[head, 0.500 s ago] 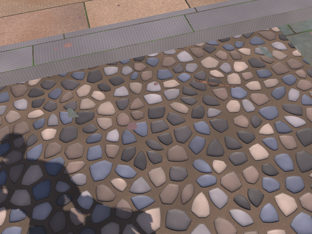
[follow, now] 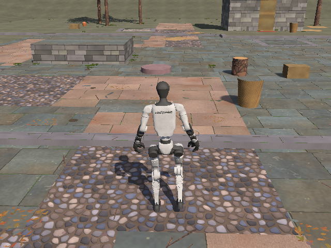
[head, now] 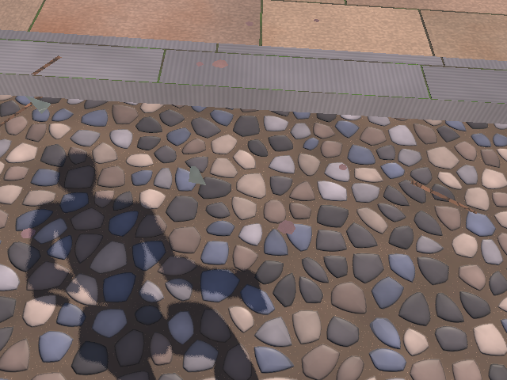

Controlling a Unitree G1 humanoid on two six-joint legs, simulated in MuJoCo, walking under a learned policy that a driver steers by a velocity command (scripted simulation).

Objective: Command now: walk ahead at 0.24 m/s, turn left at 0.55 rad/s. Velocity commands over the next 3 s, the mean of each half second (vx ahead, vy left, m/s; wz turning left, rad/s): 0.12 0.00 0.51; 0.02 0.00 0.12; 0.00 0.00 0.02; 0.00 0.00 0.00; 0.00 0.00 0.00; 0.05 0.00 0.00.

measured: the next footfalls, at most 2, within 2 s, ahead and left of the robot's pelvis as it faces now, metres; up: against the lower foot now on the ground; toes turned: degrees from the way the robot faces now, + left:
right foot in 0.28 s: +0.19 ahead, -0.13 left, +0.00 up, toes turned +15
left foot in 0.64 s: +0.12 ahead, +0.12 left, +0.00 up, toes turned +16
